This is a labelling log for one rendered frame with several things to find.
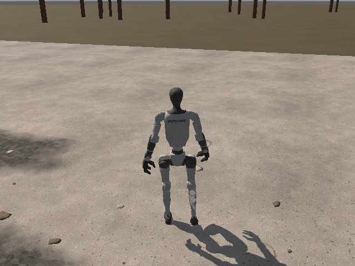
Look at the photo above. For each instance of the robot right forearm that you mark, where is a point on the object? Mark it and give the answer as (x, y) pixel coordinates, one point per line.
(203, 145)

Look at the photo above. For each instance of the robot right upper arm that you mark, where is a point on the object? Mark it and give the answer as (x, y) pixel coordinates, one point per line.
(197, 125)

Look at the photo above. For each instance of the robot right hand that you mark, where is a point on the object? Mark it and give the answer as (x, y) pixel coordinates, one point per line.
(201, 154)

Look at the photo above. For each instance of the robot left forearm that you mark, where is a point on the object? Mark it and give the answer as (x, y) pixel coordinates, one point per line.
(149, 150)

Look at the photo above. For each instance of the robot right shin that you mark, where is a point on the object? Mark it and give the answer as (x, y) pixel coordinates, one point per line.
(192, 200)

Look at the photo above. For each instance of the robot left upper arm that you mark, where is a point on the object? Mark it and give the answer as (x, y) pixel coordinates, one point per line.
(156, 127)

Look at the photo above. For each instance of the robot left hand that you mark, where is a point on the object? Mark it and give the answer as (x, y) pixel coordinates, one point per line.
(146, 167)

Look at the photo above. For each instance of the robot left thigh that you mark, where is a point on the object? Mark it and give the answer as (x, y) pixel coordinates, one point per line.
(164, 166)

